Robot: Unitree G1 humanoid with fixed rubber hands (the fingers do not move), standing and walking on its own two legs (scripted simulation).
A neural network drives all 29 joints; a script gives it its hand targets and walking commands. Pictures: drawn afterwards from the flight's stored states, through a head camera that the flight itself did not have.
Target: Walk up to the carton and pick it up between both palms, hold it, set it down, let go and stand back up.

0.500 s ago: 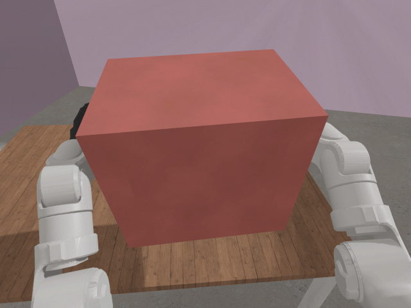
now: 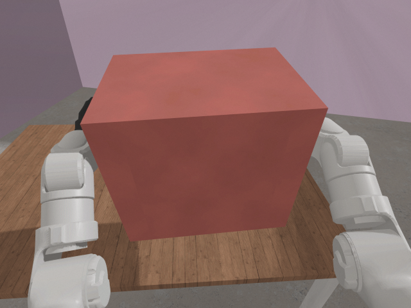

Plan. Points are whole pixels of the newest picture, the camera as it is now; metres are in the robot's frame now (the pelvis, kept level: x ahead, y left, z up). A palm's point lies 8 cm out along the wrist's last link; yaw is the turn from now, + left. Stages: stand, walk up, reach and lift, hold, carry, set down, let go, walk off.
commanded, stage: hold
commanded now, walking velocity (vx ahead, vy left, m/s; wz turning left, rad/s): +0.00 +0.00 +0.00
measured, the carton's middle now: (202, 144) +0.38 +0.00 +0.20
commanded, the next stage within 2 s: set down in 0.58 s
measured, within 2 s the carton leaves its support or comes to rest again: neither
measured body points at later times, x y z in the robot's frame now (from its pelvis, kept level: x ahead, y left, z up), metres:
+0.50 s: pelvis +0.00 +0.00 +0.00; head -0.07 +0.01 +0.44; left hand +0.37 +0.20 +0.23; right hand +0.38 -0.20 +0.24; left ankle +0.04 +0.12 -0.75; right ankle -0.01 -0.13 -0.75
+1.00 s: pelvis +0.01 +0.00 +0.00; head -0.05 +0.02 +0.45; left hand +0.38 +0.23 +0.21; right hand +0.40 -0.18 +0.21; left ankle +0.04 +0.12 -0.75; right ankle -0.01 -0.13 -0.75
